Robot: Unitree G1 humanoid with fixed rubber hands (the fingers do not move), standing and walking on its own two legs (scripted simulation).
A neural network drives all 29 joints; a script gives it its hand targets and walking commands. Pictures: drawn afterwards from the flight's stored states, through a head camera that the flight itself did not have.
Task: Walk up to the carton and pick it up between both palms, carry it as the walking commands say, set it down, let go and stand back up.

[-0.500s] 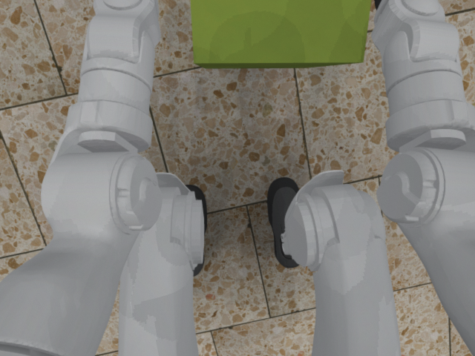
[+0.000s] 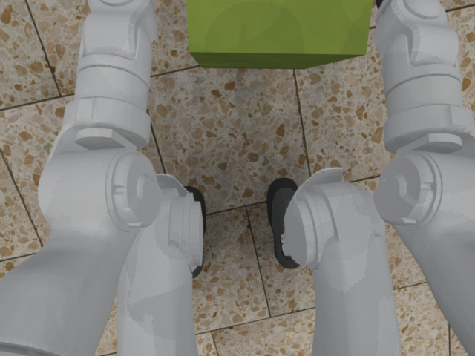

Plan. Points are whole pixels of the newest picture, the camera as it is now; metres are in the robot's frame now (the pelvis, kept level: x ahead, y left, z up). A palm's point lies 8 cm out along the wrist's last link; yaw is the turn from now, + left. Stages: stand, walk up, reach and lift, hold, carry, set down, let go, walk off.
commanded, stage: set down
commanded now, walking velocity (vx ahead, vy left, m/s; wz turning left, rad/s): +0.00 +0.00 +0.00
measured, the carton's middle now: out of the picture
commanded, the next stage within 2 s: none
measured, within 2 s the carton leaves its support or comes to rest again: neither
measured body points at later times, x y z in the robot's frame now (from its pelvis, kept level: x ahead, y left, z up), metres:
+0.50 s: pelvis -0.01 +0.00 +0.00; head +0.36 +0.01 +0.25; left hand +0.55 +0.19 -0.17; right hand +0.54 -0.18 -0.18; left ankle +0.10 +0.11 -0.33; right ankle +0.11 -0.10 -0.33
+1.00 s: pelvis -0.02 +0.01 +0.05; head +0.34 +0.01 +0.30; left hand +0.57 +0.18 -0.09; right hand +0.55 -0.19 -0.09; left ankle +0.10 +0.11 -0.33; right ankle +0.11 -0.10 -0.33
